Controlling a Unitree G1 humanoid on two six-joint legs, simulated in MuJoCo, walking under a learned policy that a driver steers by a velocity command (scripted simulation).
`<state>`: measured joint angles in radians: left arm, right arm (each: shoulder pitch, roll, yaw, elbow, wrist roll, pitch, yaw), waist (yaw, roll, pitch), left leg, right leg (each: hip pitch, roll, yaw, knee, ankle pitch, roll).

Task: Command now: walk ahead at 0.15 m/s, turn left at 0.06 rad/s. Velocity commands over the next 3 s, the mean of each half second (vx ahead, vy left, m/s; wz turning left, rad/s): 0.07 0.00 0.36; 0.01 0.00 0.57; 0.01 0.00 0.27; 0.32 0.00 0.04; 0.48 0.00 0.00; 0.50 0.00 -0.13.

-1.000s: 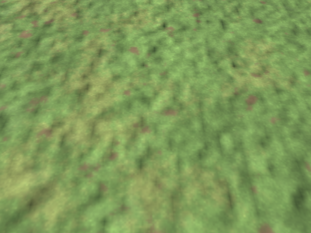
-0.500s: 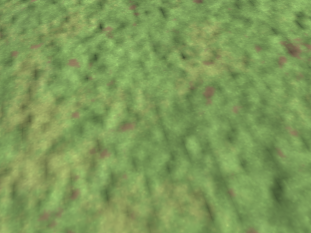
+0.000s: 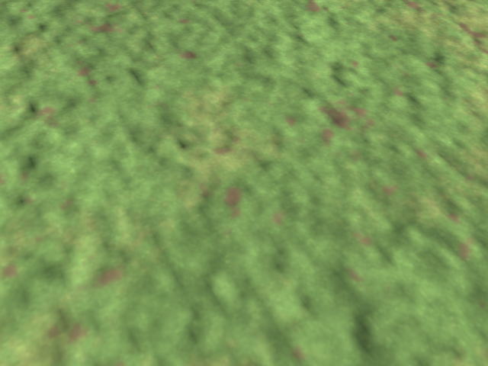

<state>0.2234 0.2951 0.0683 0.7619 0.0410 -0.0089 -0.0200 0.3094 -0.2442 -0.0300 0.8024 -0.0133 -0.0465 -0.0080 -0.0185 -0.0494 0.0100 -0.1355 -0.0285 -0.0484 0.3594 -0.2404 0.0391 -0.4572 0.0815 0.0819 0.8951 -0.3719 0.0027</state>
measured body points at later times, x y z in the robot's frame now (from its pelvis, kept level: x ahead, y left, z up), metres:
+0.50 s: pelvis +0.05 -0.01 +0.00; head +0.09 -0.02 +0.44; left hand +0.10 +0.28 -0.11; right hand +0.23 -0.26 -0.13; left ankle +0.02 +0.10 -0.69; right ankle +0.09 -0.10 -0.75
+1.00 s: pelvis +0.05 +0.02 +0.00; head +0.07 +0.06 +0.44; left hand +0.01 +0.32 -0.13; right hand +0.29 -0.16 -0.10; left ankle +0.02 +0.10 -0.75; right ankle +0.13 -0.10 -0.70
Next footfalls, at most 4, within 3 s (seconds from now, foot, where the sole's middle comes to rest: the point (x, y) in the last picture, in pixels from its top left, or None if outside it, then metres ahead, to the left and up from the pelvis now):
0.20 right None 0.12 -0.09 -0.78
0.66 left None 0.06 0.11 -0.78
1.18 right None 0.19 -0.03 -0.78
1.48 left None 0.00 0.09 -0.78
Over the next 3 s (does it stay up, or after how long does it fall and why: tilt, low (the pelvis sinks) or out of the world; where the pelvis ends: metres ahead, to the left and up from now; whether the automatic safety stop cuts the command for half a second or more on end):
stays up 0.61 0.42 0.00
